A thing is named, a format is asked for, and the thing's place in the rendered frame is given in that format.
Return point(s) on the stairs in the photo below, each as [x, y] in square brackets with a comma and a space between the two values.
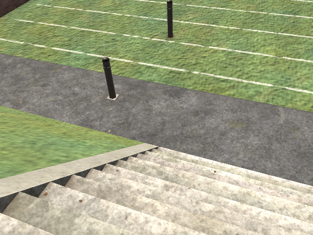
[165, 192]

